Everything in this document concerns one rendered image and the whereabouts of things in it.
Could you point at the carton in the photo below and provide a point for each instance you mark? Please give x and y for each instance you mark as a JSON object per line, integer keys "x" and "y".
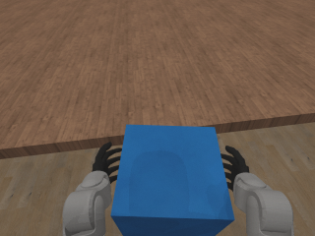
{"x": 171, "y": 182}

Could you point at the robot right hand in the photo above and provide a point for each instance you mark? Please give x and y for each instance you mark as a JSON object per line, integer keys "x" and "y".
{"x": 238, "y": 165}

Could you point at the right robot forearm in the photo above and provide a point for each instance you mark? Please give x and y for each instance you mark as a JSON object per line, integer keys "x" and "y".
{"x": 268, "y": 212}

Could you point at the robot left hand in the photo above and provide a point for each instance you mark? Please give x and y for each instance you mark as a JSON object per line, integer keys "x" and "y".
{"x": 101, "y": 161}

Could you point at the left robot forearm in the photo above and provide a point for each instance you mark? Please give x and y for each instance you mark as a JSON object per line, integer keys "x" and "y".
{"x": 84, "y": 210}

